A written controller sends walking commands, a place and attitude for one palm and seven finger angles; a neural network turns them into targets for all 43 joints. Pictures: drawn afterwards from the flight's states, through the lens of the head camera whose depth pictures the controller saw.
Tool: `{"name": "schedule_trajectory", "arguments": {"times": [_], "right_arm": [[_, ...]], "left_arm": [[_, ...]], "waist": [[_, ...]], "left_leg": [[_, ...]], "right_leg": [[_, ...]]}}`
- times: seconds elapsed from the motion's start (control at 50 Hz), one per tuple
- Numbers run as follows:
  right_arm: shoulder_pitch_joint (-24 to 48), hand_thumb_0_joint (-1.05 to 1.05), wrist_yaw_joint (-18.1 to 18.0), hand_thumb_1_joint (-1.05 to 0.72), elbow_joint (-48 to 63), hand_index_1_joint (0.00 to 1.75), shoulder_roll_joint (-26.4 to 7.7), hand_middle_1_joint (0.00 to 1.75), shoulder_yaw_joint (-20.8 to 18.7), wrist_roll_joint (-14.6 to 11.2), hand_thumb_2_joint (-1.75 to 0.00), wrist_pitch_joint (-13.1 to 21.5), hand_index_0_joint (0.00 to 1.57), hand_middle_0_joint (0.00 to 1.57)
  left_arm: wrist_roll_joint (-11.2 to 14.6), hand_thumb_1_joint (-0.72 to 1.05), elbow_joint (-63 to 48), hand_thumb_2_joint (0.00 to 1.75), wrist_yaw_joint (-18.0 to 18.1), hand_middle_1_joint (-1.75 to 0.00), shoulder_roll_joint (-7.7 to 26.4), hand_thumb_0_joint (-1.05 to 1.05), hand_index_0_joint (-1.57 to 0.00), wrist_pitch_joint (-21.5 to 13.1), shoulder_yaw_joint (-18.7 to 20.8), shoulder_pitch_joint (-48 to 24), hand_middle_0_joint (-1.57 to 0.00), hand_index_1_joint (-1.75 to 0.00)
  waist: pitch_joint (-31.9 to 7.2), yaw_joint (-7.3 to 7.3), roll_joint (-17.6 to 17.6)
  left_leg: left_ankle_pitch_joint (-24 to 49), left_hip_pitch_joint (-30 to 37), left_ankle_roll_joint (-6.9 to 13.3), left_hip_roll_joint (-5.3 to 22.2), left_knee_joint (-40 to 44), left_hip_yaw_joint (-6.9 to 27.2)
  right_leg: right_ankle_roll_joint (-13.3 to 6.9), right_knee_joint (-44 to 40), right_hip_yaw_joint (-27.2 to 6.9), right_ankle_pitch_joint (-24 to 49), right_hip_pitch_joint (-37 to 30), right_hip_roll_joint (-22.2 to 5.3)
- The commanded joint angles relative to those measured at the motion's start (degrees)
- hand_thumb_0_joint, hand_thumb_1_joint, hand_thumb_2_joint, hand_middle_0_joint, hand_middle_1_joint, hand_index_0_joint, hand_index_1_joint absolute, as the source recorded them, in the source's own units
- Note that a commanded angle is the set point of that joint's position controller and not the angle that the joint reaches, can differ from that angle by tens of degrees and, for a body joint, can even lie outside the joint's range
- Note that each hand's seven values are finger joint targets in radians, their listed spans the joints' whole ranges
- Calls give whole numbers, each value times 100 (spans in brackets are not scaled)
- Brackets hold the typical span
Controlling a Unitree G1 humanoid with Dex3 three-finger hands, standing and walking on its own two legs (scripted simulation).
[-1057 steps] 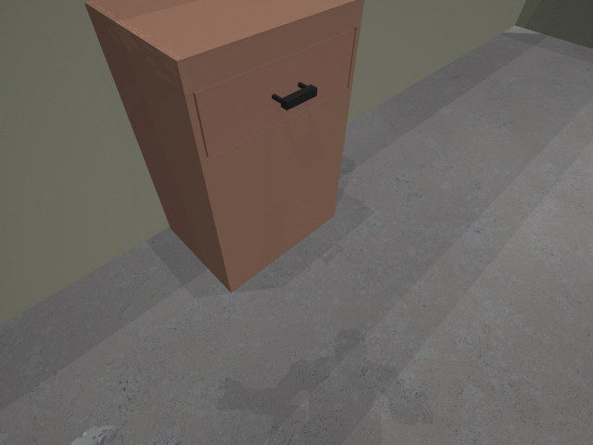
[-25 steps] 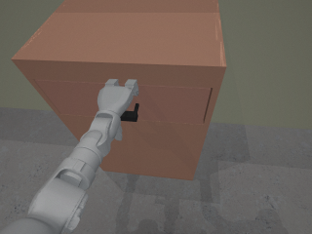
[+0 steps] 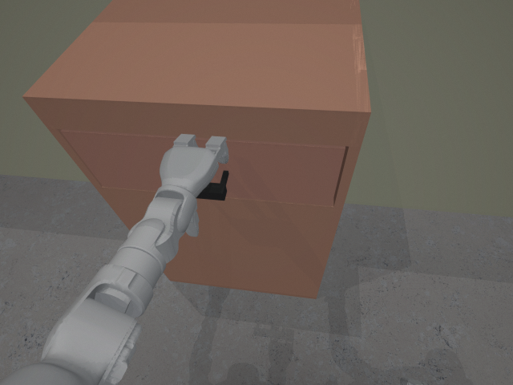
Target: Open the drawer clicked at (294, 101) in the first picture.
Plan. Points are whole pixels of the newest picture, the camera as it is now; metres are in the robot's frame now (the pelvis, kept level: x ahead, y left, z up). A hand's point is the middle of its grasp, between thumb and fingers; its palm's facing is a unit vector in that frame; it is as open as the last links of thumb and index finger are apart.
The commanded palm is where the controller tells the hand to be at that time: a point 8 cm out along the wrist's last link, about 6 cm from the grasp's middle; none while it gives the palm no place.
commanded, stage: re-aim the fingers above the handle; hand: left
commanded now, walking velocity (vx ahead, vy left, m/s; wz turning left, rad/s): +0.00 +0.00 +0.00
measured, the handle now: (200, 181) +0.49 +0.14 -0.02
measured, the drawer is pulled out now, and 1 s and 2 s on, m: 0.00 0.00 0.00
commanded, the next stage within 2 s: lower the fingers behind the handle in 1.70 s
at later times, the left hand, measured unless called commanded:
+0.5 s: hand (192, 185) +0.43 +0.13 +0.04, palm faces +0.00 -0.01 -1.00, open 13.8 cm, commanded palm +0.41 +0.14 +0.10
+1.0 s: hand (189, 186) +0.43 +0.14 +0.04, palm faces -0.02 -0.01 -1.00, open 13.8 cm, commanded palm +0.41 +0.14 +0.10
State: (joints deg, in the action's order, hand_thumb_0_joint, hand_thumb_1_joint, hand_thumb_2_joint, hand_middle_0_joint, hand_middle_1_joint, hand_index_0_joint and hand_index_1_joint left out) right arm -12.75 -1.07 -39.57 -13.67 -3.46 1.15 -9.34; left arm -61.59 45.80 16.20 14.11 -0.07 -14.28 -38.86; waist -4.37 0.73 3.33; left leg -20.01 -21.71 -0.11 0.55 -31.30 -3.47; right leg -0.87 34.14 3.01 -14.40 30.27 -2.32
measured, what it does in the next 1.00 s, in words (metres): stands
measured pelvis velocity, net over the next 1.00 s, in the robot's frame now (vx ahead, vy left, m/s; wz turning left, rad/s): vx -0.01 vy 0.00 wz -0.01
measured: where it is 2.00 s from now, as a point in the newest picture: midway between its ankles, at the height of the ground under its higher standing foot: outside the picture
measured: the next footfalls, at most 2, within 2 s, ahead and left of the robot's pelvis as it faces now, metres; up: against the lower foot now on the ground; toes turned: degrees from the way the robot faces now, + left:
none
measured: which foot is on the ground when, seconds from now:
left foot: down 0.00-1.00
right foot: down 0.00-1.00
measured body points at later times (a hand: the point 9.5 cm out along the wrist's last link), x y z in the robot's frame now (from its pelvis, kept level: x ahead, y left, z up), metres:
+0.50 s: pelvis -0.02 +0.00 +0.00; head +0.04 -0.02 +0.45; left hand +0.43 +0.13 +0.10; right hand +0.06 -0.26 -0.14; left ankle -0.06 +0.12 -0.73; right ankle +0.02 -0.11 -0.73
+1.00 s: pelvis -0.01 +0.00 +0.00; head +0.05 -0.02 +0.45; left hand +0.43 +0.14 +0.10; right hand +0.08 -0.25 -0.14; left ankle -0.06 +0.12 -0.73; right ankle +0.02 -0.11 -0.73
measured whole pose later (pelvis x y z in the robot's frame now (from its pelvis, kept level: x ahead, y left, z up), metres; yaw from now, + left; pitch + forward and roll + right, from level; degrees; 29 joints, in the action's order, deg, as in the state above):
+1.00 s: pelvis -0.01 +0.00 +0.00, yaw +0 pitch +11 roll +1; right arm -13.6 -1.6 -40.3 -13.6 -3.4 0.7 -8.0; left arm -61.3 50.1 17.4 15.9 -0.3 -13.3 -40.9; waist -4.3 1.5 3.0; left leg -19.1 -22.5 0.3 0.3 -30.8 -4.0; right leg -0.5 33.0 2.4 -12.9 30.9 -2.4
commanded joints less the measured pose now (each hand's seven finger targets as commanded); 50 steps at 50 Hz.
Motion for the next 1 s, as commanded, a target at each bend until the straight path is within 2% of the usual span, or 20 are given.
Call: {"name": "schedule_trajectory", "arguments": {"times": [0.0, 0.02, 0.04, 0.16, 0.18, 0.26, 0.32, 0.38, 0.42, 0.46, 0.52, 0.56, 0.64, 0.7, 0.78, 0.84, 0.86, 0.9, 0.94, 0.98], "right_arm": [[-124, 0, -85, -90, 565, 30, -650, 30, -162, 10, -90, 137, 20, 20], [-111, 0, -83, -90, 573, 30, -645, 30, -166, -5, -90, 145, 20, 20], [-127, 0, -91, -90, 562, 30, -683, 30, -154, -7, -90, 143, 20, 20], [-144, 0, -109, -90, 595, 30, -691, 30, -170, -31, -90, 198, 20, 20], [-170, 0, -118, -90, 555, 30, -698, 30, -168, -46, -90, 202, 20, 20], [-289, 0, -114, -90, 509, 30, -713, 30, -210, -29, -90, 263, 20, 20], [-308, 0, -129, -90, 486, 30, -712, 30, -189, -15, -90, 272, 20, 20], [-286, 0, -144, -90, 428, 30, -732, 30, -155, -32, -90, 278, 20, 20], [-278, 0, -150, -90, 426, 30, -730, 30, -151, -29, -90, 292, 20, 20], [-311, 0, -128, -90, 454, 30, -727, 30, -173, -22, -90, 299, 20, 20], [-323, 0, -131, -90, 455, 30, -747, 30, -179, -32, -90, 286, 20, 20], [-337, 0, -122, -90, 501, 30, -744, 30, -204, -21, -90, 293, 20, 20], [-324, 0, -72, -90, 559, 30, -728, 30, -225, -9, -90, 273, 20, 20], [-297, 0, -75, -90, 512, 30, -731, 30, -204, -4, -90, 249, 20, 20], [-235, 0, -108, -90, 480, 30, -719, 30, -178, -17, -90, 261, 20, 20], [-236, 0, -126, -90, 475, 30, -705, 30, -187, -6, -90, 254, 20, 20], [-225, 0, -128, -90, 476, 30, -698, 30, -195, -19, -90, 245, 20, 20], [-233, 0, -119, -90, 456, 30, -706, 30, -184, -48, -90, 242, 20, 20], [-259, 0, -121, -90, 470, 30, -725, 30, -205, -38, -90, 258, 20, 20], [-330, 0, -123, -90, 445, 30, -731, 30, -202, -23, -90, 255, 20, 20]], "left_arm": [[12, -50, -1065, 30, 311, -120, 1050, 0, -30, -84, 628, -2470, -30, -120], [27, -50, -977, 30, 312, -120, 995, 0, -30, -75, 611, -2347, -30, -120], [9, -50, -885, 30, 326, -120, 1236, 0, -30, -67, 818, -2326, -30, -120], [18, -50, -886, 30, 299, -120, 1143, 0, -30, -101, 660, -2391, -30, -120], [26, -50, -811, 30, 275, -120, 1010, 0, -30, -112, 529, -2507, -30, -120], [41, -50, -972, 30, 279, -120, 942, 0, -30, -268, 440, -2882, -30, -120], [49, -50, -866, 30, 367, -120, 1186, 0, -30, -333, 679, -2760, -30, -120], [-34, -50, -527, 30, 484, -120, 1397, 0, -30, -243, 832, -2792, -30, -120], [-63, -50, -474, 30, 530, -120, 1296, 0, -30, -161, 730, -2906, -30, -120], [-59, -50, -577, 30, 508, -120, 1234, 0, -30, -129, 670, -2955, -30, -120], [21, -50, -453, 30, 402, -120, 1131, 0, -30, -106, 599, -2884, -30, -120], [58, -50, -594, 30, 328, -120, 1119, 0, -30, -184, 637, -2702, -30, -120], [67, -50, -854, 30, 274, -120, 961, 0, -30, -315, 576, -2400, -30, -120], [-7, -50, -850, 30, 395, -120, 1183, 0, -30, -310, 723, -2486, -30, -120], [-76, -50, -878, 30, 562, -120, 1353, 0, -30, -205, 800, -2777, -30, -120], [-46, -50, -925, 30, 543, -120, 1330, 0, -30, -144, 777, -2808, -30, -120], [-24, -50, -835, 30, 504, -120, 1270, 0, -30, -116, 757, -2607, -30, -120], [42, -50, -683, 30, 405, -120, 823, 0, -30, -56, 359, -2769, -30, -120], [81, -50, -745, 30, 309, -120, 733, 0, -30, -95, 299, -2850, -30, -120], [57, -50, -799, 30, 248, -120, 866, 0, -30, -164, 357, -2979, -30, -120]], "waist": [[-2223, 43, -744], [-2127, 29, -733], [-2132, 1, -855], [-2132, 39, -609], [-1965, 141, -762], [-2096, 215, -580], [-2150, 135, -705], [-1889, 132, -681], [-1941, 163, -628], [-2255, 134, -406], [-2120, 212, -661], [-2320, 142, -655], [-2236, 69, -568], [-2019, 94, -702], [-2069, 95, -567], [-2344, 101, -522], [-2318, 84, -543], [-1972, 241, -668], [-2104, 262, -670], [-2163, 256, -547]], "left_leg": [[2181, 44, 176, -292, 264, -16], [2113, 0, 175, -287, 287, -43], [2035, -76, 181, -291, 310, -25], [1762, -37, 184, -283, 376, -52], [1707, -40, 189, -271, 373, -31], [1736, 161, 185, -251, 343, 28], [1714, 35, 189, -277, 344, 19], [1517, -192, 174, -274, 400, 22], [1524, -156, 174, -268, 402, 1], [1736, -11, 161, -266, 366, -2], [1661, -49, 173, -246, 369, -13], [1842, 39, 188, -243, 338, -18], [2127, 93, 170, -237, 302, 7], [1921, -27, 169, -230, 337, -11], [1778, -52, 172, -253, 372, -20], [2000, 92, 169, -264, 342, 2], [2026, 108, 168, -255, 338, -23], [1852, 94, 161, -238, 368, 13], [1941, 241, 178, -232, 332, 32], [1985, 249, 172, -240, 294, 38]], "right_leg": [[-142, -133, -164, 2280, -2100, 206], [-144, -166, -163, 2219, -2076, 205], [-142, -182, -179, 2150, -2157, 202], [-143, -263, -205, 1783, -2032, 204], [-137, -284, -169, 1699, -1871, 224], [-147, -289, -167, 1572, -1698, 235], [-142, -282, -192, 1627, -1863, 233], [-145, -284, -182, 1392, -1717, 239], [-150, -291, -184, 1391, -1683, 245], [-162, -232, -178, 1569, -1776, 244], [-134, -281, -170, 1588, -1762, 248], [-138, -255, -182, 1774, -1900, 239], [-168, -210, -142, 1940, -1850, 253], [-149, -238, -157, 1799, -1768, 250], [-150, -261, -187, 1646, -1801, 241], [-156, -230, -172, 1882, -1978, 247], [-148, -225, -161, 1906, -1953, 248], [-133, -288, -108, 1698, -1670, 261], [-136, -301, -106, 1718, -1660, 265], [-144, -246, -116, 1784, -1657, 250]]}}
